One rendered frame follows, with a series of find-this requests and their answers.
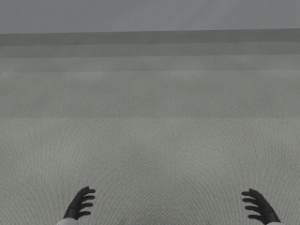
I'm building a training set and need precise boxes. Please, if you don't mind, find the left robot hand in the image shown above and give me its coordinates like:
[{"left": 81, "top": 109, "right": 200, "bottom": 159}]
[{"left": 63, "top": 187, "right": 96, "bottom": 220}]

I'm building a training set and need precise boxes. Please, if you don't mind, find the right robot hand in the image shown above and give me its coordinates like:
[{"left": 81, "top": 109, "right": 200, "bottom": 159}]
[{"left": 241, "top": 188, "right": 281, "bottom": 225}]

